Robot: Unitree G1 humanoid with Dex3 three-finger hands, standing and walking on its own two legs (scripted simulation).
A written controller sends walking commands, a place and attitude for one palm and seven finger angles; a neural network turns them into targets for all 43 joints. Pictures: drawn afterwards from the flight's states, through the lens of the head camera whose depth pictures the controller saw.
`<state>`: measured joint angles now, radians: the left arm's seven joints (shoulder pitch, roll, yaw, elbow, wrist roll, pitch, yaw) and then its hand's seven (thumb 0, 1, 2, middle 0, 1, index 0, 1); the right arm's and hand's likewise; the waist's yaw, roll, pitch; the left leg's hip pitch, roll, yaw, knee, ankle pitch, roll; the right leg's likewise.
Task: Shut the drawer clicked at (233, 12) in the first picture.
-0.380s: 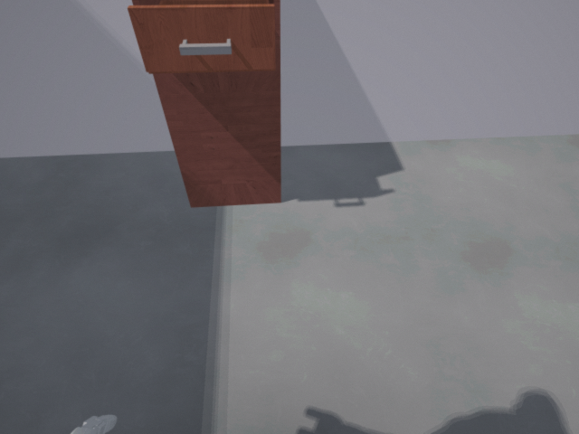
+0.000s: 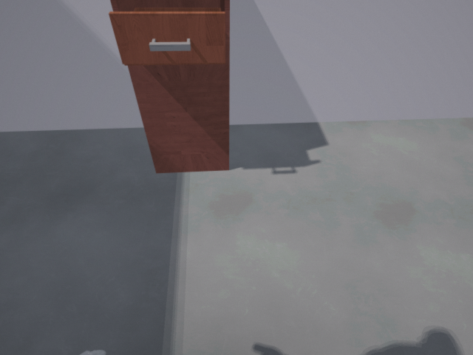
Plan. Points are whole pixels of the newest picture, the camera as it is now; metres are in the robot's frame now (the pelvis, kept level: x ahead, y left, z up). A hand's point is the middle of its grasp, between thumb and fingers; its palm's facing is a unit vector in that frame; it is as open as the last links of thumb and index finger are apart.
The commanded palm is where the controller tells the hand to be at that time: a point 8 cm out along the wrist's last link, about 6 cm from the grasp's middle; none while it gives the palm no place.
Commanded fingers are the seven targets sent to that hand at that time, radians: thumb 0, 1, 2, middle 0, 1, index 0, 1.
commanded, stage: stand and wait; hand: left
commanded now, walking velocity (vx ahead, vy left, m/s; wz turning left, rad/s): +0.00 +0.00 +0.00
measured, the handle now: (170, 43) +1.06 +0.30 +0.06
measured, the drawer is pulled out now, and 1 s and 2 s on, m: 0.14 0.14 0.14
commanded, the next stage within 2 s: look at it before walking up in 0.50 s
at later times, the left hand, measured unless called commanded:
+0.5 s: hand out of the picture +0.06 +0.24 -0.15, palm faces -0.04 -0.94 -0.33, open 7.4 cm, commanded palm none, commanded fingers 0.00 0.90 0.90 -0.20 -0.30 -0.20 -0.30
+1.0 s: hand out of the picture +0.07 +0.24 -0.15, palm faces -0.04 -0.94 -0.33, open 7.4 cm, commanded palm none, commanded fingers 0.00 0.90 0.90 -0.20 -0.30 -0.20 -0.30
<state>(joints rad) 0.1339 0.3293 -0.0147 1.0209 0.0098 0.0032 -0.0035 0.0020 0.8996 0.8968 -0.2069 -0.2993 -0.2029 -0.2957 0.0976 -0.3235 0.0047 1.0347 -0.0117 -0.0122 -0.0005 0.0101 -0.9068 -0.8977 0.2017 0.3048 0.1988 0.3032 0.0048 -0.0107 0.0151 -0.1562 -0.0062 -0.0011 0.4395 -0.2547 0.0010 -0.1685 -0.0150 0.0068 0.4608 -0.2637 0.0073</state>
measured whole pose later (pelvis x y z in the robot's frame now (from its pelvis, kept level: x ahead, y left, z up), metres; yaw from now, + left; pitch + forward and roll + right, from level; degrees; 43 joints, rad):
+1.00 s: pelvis -0.01 -0.01 +0.00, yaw +0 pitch -2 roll +0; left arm 0.14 0.34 -0.01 1.08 0.01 0.00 -0.01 0.00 0.90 0.90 -0.21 -0.30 -0.20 -0.30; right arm 0.12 -0.33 0.01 1.11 -0.01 -0.01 0.00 0.01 -0.91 -0.90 0.20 0.30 0.20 0.30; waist 0.00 0.00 0.03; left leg -0.14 0.01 0.00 0.37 -0.20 -0.01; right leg -0.16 0.00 0.01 0.40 -0.21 0.00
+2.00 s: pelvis +0.23 -0.03 -0.01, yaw +4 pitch -1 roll -1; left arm 0.19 0.17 0.06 1.04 0.02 -0.07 0.03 -0.01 0.94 0.90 -0.20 -0.30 -0.20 -0.30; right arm 0.34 -0.16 -0.06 1.11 -0.02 -0.02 0.00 0.01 -0.91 -0.90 0.20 0.30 0.19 0.30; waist -0.05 0.02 0.03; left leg -0.49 0.11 0.05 1.17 -0.35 0.01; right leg -0.27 -0.06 -0.21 0.55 -0.25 -0.03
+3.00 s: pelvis +0.57 +0.02 +0.00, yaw +10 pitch -1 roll -1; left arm 0.37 0.10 0.02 1.13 0.03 -0.06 0.00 0.00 0.91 0.90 -0.20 -0.30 -0.20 -0.30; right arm 0.18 -0.19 -0.06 1.05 -0.02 -0.02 0.02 0.01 -0.93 -0.90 0.19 0.30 0.19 0.30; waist 0.03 0.00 0.03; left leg -0.45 0.09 0.10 0.69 -0.24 0.00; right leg -0.09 -0.05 -0.18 0.39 -0.29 0.01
